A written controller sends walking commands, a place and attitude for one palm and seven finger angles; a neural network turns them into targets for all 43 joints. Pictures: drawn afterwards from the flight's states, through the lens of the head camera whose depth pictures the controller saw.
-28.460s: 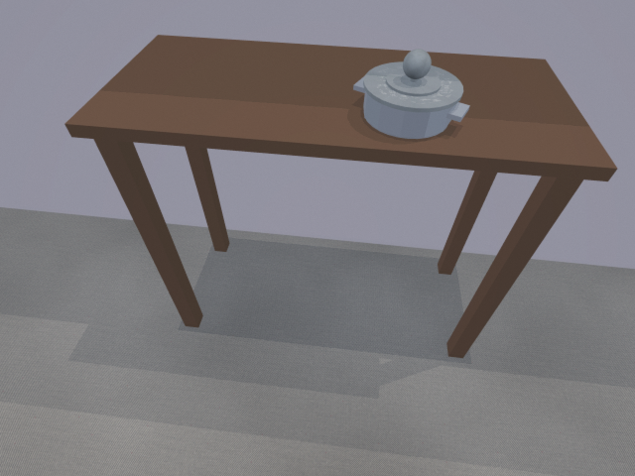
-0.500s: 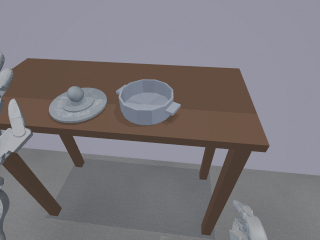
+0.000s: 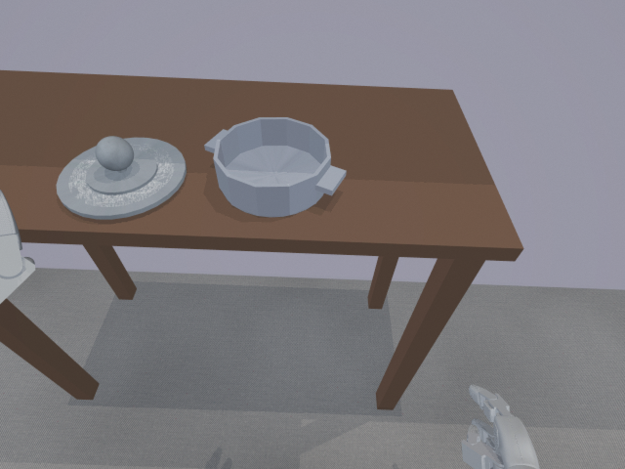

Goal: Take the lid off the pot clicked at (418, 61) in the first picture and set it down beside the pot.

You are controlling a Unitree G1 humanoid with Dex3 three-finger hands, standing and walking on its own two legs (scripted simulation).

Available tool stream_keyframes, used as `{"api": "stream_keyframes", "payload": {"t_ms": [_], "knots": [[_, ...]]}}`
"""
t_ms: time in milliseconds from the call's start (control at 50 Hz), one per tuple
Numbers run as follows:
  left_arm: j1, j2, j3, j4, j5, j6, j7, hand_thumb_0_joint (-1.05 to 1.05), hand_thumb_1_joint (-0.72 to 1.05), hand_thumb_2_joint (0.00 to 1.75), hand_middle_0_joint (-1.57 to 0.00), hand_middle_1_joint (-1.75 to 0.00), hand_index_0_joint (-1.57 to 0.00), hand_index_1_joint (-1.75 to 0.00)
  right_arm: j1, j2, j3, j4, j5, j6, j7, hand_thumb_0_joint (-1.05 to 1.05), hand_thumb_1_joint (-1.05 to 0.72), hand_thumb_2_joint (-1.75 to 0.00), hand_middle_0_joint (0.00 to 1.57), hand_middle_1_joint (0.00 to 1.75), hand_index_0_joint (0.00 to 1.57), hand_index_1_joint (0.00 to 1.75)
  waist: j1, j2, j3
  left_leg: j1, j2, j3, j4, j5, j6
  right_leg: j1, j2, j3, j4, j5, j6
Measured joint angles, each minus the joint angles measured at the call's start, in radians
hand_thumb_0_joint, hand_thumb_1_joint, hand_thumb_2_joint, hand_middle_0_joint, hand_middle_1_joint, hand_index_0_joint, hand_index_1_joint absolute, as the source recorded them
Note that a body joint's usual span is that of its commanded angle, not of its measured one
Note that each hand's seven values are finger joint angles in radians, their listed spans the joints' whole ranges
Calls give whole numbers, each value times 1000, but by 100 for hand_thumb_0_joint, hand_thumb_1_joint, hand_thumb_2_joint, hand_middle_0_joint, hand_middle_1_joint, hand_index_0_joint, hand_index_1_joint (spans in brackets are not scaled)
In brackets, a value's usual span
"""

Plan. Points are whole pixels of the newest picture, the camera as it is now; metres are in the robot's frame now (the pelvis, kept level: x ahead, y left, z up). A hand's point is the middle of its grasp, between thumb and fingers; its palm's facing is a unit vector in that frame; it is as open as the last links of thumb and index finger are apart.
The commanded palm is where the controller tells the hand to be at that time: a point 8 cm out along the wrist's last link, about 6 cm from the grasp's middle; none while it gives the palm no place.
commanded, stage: step back with the hand held close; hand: left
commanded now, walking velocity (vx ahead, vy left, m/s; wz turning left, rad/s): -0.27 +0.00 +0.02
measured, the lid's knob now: (114, 153) +0.51 +0.34 +0.12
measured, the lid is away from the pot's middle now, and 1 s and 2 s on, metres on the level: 0.24 0.24 0.24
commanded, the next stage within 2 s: stop stepping back and stand still in 0.90 s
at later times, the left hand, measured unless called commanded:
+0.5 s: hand out of the picture +0.11 +0.25 +0.27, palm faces +0.53 -0.79 -0.32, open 7.4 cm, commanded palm +0.04 +0.30 +0.28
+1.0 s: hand out of the picture +0.02 +0.24 +0.28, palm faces +0.46 -0.81 -0.36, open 7.4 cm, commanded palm -0.05 +0.30 +0.28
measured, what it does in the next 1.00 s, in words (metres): walks backwards: right foot, then left foot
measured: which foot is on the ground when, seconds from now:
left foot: down 0.00-0.78, up 0.80-0.96, down 0.98-1.00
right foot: down 0.00-0.48, up 0.50-0.74, down 0.76-1.00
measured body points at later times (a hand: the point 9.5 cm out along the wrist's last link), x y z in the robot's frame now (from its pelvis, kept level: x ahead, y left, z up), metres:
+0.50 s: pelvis -0.08 +0.01 -0.02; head -0.09 +0.03 +0.43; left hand +0.08 +0.29 +0.28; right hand +0.07 -0.24 -0.09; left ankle -0.02 +0.09 -0.74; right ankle -0.01 -0.13 -0.74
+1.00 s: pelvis -0.18 +0.02 -0.01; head -0.18 +0.04 +0.44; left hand -0.01 +0.28 +0.30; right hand -0.03 -0.24 -0.08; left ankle -0.18 +0.13 -0.74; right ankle -0.20 -0.13 -0.74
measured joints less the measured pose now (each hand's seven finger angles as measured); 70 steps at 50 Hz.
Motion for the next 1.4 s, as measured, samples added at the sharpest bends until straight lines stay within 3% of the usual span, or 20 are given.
{"api": "stream_keyframes", "payload": {"t_ms": [160, 280, 400, 440, 480, 620, 700, 780, 840, 900, 1000, 1020, 1040, 1100, 1140, 1220, 1260, 1300, 1360, 1400], "knots": [[83, 60, 70, -102, 0, -27, 11, 1, 88, 89, -22, -30, -21, -31, 39, 27, -5, -21, -8, -21, 7, 1, -91, -90, 20, 30, 21, 30, 2, -38, 2, -69, -17, 13, 40, 17, 9, -86, -18, 3, 119, -43, -13], [-15, 28, 90, -61, 3, -55, 37, 1, 88, 89, -22, -30, -22, -31, 42, 36, 2, 14, -2, -44, 2, 1, -90, -90, 20, 30, 21, 30, 7, 20, -12, -116, 7, -16, 97, 20, -4, -94, 4, -28, 116, -19, -7], [-84, -14, 48, 7, 6, -52, 57, 0, 88, 89, -22, -30, -21, -31, 63, 30, 0, 46, 7, -38, 0, 1, -90, -90, 20, 30, 21, 30, -14, 36, -46, -158, 20, -55, 257, -153, -45, -102, 11, -52, 113, 4, -12], [-84, -23, 30, 12, 8, -43, 55, 0, 88, 90, -22, -30, -21, -31, 75, 20, -1, 44, 8, -34, -2, 1, -90, -90, 20, 30, 21, 30, -27, 32, -59, -124, 33, -69, 233, -156, -41, -121, 7, -56, 128, 5, -5], [-86, -24, 21, 11, 10, -41, 54, 0, 88, 90, -22, -30, -21, -31, 76, 13, -1, 37, 5, -34, -12, 2, -90, -90, 20, 30, 21, 30, -39, 12, -45, -128, 27, -56, 199, -55, -27, -141, -9, -56, 148, 5, 0], [-44, -21, 67, -40, 5, -40, 62, 1, 88, 90, -22, -30, -21, -31, 66, 45, -12, 12, -26, -94, -2, 2, -91, -90, 20, 30, 21, 30, -25, 5, -11, -168, 44, -31, 89, 52, -7, -236, 46, 15, 514, -240, -13], [-20, 8, 88, -112, -9, -49, 65, 1, 88, 90, -21, -30, -21, -31, 47, 71, -4, 25, -23, -107, 19, 2, -90, -90, 20, 30, 21, 30, -6, 0, -18, -190, 61, -21, 8, 125, -19, -122, 34, -15, 309, -255, -13], [-35, 42, 91, -125, -10, -73, 51, 1, 88, 90, -21, -30, -21, -31, 8, 82, 7, 31, -25, -100, 19, 1, -90, -90, 20, 30, 21, 30, 5, 3, -24, -241, 70, -10, 17, 154, -38, 0, 24, -31, 30, -97, -38], [-47, 42, 56, -97, -8, -96, 39, 0, 88, 89, -22, -30, -21, -31, -6, 73, 1, 67, -15, -81, 11, 1, -90, -90, 21, 30, 21, 30, 4, 25, -31, -262, 62, -45, 206, -53, -77, 0, 32, -25, 36, -79, -17], [-40, 52, 54, -70, -6, -88, 34, 0, 88, 89, -22, -30, -21, -31, 25, 71, -5, 82, 1, -57, 3, 1, -90, -90, 21, 30, 21, 30, -2, -13, -81, -231, 34, -49, 378, -169, -84, -12, -2, -4, 40, -75, -3], [-91, 21, 42, -9, -6, -63, 44, 0, 88, 89, -22, -30, -21, -31, 37, 20, -16, 45, 4, -48, -22, 1, -90, -90, 20, 30, 21, 30, -39, -20, -62, -58, 58, -46, 108, -28, -70, -74, -33, -20, 114, -74, 22], [-122, 8, 5, 51, -4, -73, 34, 0, 88, 89, -22, -30, -21, -31, 25, 4, -23, 65, 4, -77, -16, 1, -90, -90, 20, 30, 21, 30, -38, -15, -52, -85, 51, -48, 113, -52, -62, -134, -37, -12, 208, -77, 25], [-147, -4, -16, 78, -8, -27, 20, 0, 88, 90, -21, -30, -21, -31, 5, -1, -32, 72, 8, -79, 1, 1, -91, -90, 20, 30, 21, 30, -28, -24, -20, -91, 44, -40, 114, -57, -55, -182, -29, 27, 311, -136, 20], [-74, 16, 33, 31, -31, 12, 15, 0, 88, 90, -21, -30, -21, -30, -21, 27, -28, 32, -5, -88, 19, 1, -91, -90, 20, 30, 21, 30, -47, -51, 45, -110, 53, -35, 81, -8, -50, -279, 18, 60, 485, -272, 11], [48, 34, 70, -80, -39, 27, 26, 1, 88, 90, -21, -30, -21, -30, 1, 50, -22, -10, 2, -99, 35, 2, -91, -90, 20, 30, 21, 30, -53, -66, 55, -121, 66, -36, 59, 26, -57, -279, 28, 27, 447, -248, 10], [232, 106, 123, -294, -29, -15, 42, 1, 88, 89, -22, -30, -21, -31, 72, 74, -4, -30, 4, -108, 40, 1, -90, -90, 20, 30, 21, 30, -25, -87, 7, -151, 71, -32, 93, 26, -74, -124, 11, -31, 147, -126, -9], [187, 131, 114, -268, -5, -80, 35, 1, 88, 89, -22, -30, -21, -31, 84, 69, -8, -2, -3, -89, 29, 1, -90, -90, 20, 30, 21, 30, -6, -54, -12, -162, 72, -52, 162, -78, -78, -100, 18, -48, 123, -33, -35], [51, 131, 81, -128, 12, -118, 37, 1, 87, 89, -23, -30, -22, -31, 92, 53, -15, 42, -3, -54, 15, 1, -90, -90, 20, 30, 21, 30, 18, -23, -54, -173, 53, -57, 300, -189, -81, -87, 9, -54, 133, -42, -49], [-148, 64, 73, 82, 9, -83, 61, 0, 87, 89, -23, -30, -22, -31, 90, 34, -6, 100, 5, -15, -1, 2, -90, -90, 20, 30, 21, 30, 27, -13, -129, -129, 35, -21, 416, -224, -57, -81, -27, -49, 141, -86, -47], [-242, 13, 78, 192, 3, -57, 77, 0, 87, 89, -22, -30, -22, -31, 94, 20, 4, 93, 7, -14, -13, 2, -90, -90, 20, 30, 21, 30, 11, -1, -163, -39, 49, -14, 285, -262, -36, -92, -42, -64, 158, -130, -42]]}}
